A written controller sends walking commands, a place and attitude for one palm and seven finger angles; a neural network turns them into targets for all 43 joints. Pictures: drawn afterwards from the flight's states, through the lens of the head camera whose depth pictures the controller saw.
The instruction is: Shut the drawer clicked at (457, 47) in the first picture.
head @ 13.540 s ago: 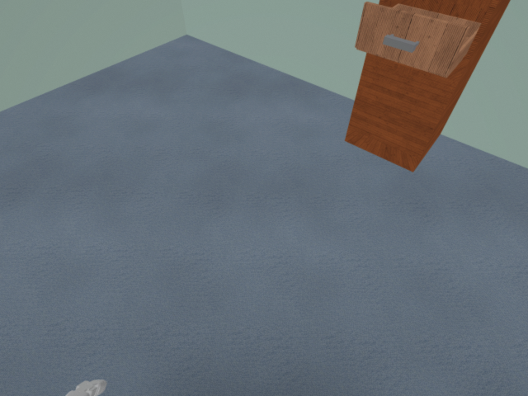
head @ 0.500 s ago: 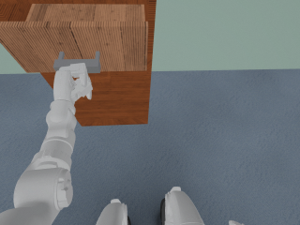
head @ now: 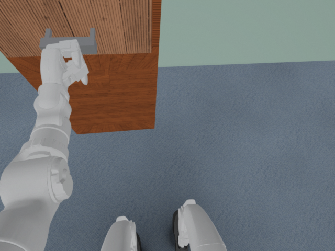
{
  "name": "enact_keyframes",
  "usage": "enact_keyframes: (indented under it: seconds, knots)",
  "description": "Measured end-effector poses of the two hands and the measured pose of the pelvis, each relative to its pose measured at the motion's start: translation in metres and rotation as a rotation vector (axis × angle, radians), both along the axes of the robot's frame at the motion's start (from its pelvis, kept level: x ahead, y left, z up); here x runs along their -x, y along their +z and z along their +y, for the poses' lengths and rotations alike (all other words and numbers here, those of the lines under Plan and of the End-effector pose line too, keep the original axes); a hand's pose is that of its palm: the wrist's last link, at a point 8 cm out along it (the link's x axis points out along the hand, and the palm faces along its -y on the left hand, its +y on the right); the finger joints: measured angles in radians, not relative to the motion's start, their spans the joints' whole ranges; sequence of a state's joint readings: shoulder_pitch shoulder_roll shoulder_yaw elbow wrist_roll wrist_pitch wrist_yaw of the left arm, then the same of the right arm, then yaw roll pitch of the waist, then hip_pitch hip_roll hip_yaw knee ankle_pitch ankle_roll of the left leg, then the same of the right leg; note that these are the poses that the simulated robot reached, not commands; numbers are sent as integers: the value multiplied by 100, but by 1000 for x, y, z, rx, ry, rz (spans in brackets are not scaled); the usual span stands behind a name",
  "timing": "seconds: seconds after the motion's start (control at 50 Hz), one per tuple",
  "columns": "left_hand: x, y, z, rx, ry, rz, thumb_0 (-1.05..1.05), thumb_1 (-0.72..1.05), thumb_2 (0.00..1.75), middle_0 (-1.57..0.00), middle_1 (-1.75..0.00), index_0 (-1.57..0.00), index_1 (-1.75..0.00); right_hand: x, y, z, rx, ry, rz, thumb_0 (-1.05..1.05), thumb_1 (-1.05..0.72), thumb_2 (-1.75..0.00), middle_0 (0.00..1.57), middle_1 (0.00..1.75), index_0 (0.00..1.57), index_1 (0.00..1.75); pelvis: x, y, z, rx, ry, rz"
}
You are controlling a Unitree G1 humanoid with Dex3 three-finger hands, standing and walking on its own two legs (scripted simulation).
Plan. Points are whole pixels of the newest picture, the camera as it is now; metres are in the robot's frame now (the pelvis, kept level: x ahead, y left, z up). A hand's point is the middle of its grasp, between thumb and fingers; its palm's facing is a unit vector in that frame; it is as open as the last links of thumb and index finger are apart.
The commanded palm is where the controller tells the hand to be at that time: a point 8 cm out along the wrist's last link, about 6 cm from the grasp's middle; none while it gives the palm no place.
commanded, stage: push the drawer shut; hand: left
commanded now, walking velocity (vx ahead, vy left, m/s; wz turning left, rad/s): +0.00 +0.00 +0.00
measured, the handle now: (70, 39) +0.61 +0.17 +0.06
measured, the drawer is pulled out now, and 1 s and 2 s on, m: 0.03 0.00 0.00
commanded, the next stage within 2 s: pull the fist back off the drawer in 0.90 s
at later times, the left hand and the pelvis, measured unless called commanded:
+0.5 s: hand (81, 55) +0.56 +0.14 +0.05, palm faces +0.00 -1.00 -0.04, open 2.8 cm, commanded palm +0.57 +0.17 +0.06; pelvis +0.00 +0.00 -0.01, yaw +0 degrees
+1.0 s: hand (78, 53) +0.56 +0.15 +0.06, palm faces -0.01 -1.00 -0.05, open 3.1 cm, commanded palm +0.61 +0.17 +0.06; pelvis -0.03 +0.01 -0.02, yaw +1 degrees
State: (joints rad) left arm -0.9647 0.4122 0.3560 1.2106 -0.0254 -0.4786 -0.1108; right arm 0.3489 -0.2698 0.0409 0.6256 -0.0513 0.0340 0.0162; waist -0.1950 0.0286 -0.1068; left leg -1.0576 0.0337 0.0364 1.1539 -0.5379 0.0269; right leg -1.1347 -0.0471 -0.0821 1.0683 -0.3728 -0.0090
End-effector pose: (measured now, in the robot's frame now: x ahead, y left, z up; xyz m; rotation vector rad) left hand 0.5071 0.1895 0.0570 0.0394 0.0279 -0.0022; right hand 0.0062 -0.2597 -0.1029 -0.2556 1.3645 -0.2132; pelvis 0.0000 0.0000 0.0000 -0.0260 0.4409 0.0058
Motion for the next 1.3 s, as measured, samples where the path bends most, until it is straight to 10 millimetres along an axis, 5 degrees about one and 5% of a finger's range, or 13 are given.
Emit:
enact_keyframes:
  seconds: [0.3, 1.08, 1.3]
  knots:
    - [-31, 2, 1, 3, -1, 7, 1, 81, 92, -139, -160, -140, -160, 31, 5, 8, 7, -39, 99, 0, -91, -90, 21, 30, 21, 30, -2, -3, 4, 16, -3, 37]
    - [-37, 6, 15, -11, -1, 34, 2, 60, 97, -139, -160, -140, -160, 80, 0, 18, 43, -6, 120, 0, -91, -89, 21, 30, 21, 30, 32, -22, 9, 44, 38, 81]
    - [-39, 4, 20, -8, -6, 29, 0, 55, 94, -139, -160, -140, -160, 80, -1, 20, 39, 7, 132, 0, -91, -89, 21, 30, 21, 30, 32, -26, 10, 50, 43, 86]
